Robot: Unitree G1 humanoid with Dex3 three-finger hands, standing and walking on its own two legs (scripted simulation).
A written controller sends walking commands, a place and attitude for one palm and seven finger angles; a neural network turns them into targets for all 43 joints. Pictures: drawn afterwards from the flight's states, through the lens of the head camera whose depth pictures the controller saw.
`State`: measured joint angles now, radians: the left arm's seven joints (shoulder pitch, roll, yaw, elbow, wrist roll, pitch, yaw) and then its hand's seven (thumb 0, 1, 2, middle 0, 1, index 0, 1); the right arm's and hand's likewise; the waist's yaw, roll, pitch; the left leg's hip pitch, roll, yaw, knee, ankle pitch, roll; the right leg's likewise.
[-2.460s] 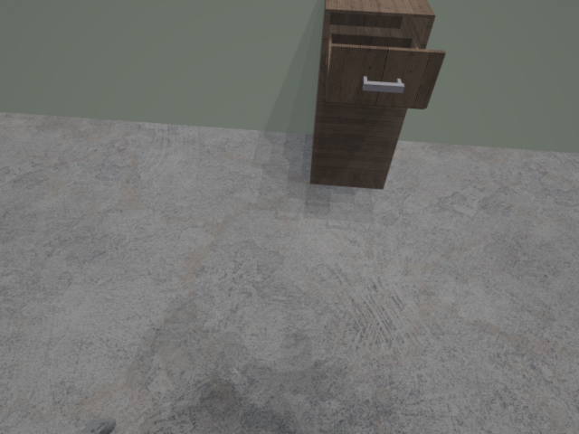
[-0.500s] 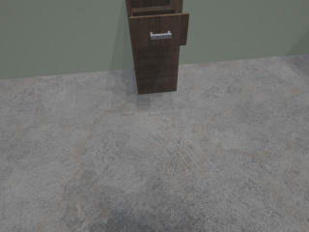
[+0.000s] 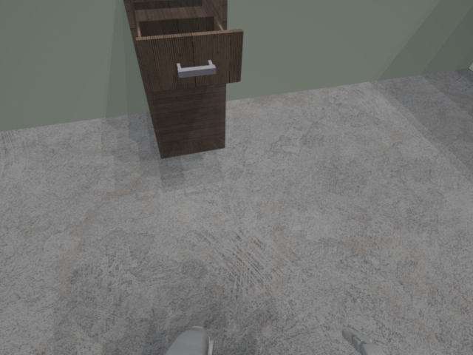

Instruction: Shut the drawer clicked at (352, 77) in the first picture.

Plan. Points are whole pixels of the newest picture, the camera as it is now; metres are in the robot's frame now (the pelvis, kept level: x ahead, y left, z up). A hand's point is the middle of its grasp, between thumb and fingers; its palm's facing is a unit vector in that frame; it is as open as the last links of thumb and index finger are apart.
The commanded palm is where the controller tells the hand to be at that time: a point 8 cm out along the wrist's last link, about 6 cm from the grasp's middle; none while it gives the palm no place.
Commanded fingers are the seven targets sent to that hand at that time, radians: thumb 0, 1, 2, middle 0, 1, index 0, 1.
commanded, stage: walk to a spot facing it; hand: left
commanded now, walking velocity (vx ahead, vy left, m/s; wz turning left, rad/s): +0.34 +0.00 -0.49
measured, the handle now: (195, 67) +0.91 +0.27 -0.03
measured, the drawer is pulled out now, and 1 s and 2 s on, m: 0.30 0.30 0.30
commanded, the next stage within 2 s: none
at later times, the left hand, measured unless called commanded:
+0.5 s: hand (162, 248) +0.34 +0.23 -0.16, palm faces -0.27 -0.95 -0.14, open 7.4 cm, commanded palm none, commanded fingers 0.00 0.90 0.90 -0.20 -0.30 -0.20 -0.30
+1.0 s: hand (207, 187) +0.53 +0.16 -0.16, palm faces -0.51 -0.82 -0.26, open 7.3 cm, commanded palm none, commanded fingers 0.00 0.90 0.90 -0.20 -0.30 -0.20 -0.30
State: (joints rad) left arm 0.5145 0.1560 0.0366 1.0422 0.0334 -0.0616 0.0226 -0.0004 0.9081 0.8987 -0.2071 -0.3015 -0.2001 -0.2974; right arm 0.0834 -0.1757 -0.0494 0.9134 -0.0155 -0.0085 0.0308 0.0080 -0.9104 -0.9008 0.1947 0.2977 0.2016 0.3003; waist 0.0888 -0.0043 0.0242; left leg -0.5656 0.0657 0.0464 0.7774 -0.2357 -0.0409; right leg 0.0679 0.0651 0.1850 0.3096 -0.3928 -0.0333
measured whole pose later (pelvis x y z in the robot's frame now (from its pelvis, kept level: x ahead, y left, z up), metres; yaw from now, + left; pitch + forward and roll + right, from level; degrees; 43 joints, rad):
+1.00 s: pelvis +0.40 -0.01 +0.01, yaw -35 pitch +1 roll +0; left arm 0.33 0.22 0.08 0.99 0.02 -0.05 0.00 -0.01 0.93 0.90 -0.20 -0.30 -0.20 -0.30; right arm 0.16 -0.19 -0.07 0.88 -0.02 -0.02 -0.01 0.02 -0.95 -0.90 0.20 0.30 0.20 0.30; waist 0.00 0.00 0.03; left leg -0.63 0.18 -0.01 1.13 -0.27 -0.08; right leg -0.18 0.10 -0.02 0.47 -0.31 -0.10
